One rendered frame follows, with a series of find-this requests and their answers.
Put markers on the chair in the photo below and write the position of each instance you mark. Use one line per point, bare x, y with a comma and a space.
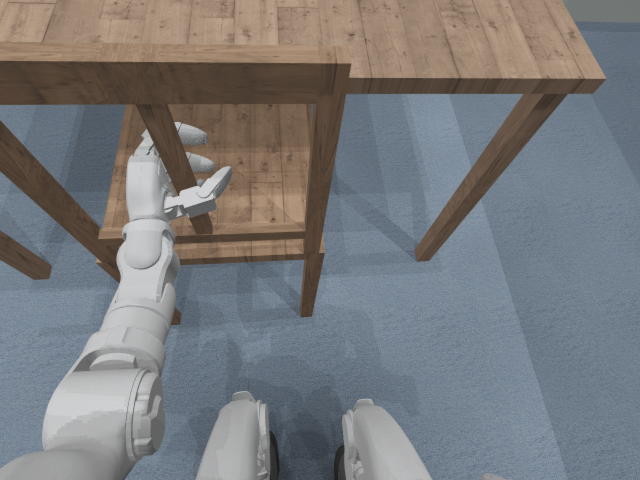
253, 102

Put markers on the robot left forearm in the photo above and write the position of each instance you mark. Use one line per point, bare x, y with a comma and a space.
139, 317

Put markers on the table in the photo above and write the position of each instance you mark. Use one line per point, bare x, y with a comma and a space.
529, 47

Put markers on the robot left thigh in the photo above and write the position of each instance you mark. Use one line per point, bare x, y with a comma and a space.
241, 432

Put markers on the left robot hand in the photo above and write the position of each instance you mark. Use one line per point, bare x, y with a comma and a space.
148, 183

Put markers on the right robot shin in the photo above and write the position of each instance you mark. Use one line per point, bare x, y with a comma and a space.
355, 471

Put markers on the robot left upper arm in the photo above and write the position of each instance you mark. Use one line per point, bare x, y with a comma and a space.
100, 424

